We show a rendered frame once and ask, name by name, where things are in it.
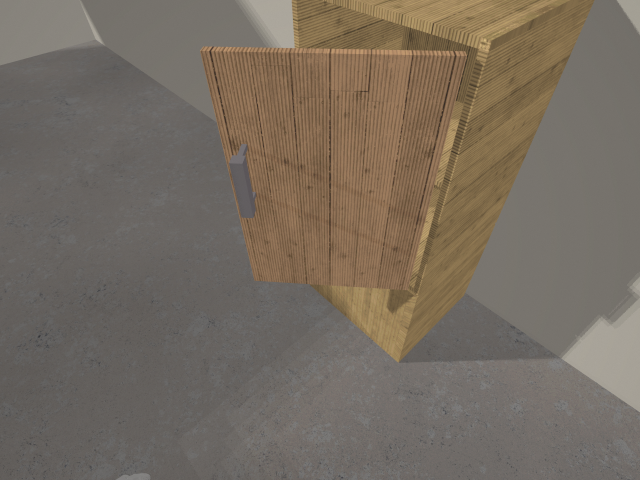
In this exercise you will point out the handle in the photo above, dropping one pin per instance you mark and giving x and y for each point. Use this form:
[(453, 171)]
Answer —
[(242, 184)]

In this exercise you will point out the cupboard door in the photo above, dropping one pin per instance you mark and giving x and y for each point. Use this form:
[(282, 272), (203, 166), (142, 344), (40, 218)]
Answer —
[(344, 147)]

